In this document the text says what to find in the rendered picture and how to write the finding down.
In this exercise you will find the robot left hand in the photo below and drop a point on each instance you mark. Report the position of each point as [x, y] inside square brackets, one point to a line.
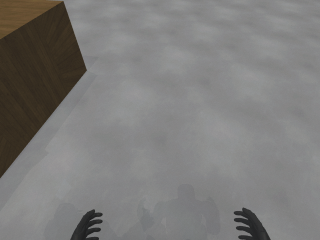
[82, 231]

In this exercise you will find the pedestal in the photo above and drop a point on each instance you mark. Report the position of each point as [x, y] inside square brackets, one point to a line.
[40, 63]

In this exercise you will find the robot right hand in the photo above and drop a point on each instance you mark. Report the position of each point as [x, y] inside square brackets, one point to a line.
[255, 228]

